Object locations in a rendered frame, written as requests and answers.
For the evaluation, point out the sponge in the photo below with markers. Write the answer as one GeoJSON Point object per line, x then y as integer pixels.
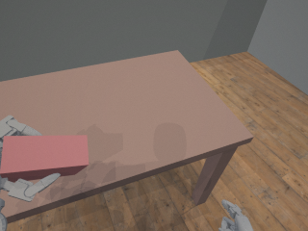
{"type": "Point", "coordinates": [35, 157]}

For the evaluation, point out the right robot hand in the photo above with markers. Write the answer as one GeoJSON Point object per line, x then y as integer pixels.
{"type": "Point", "coordinates": [240, 223]}

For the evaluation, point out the left robot hand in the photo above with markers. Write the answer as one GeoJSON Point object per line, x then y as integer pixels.
{"type": "Point", "coordinates": [21, 189]}

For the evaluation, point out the table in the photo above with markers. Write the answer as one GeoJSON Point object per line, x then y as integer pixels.
{"type": "Point", "coordinates": [142, 116]}

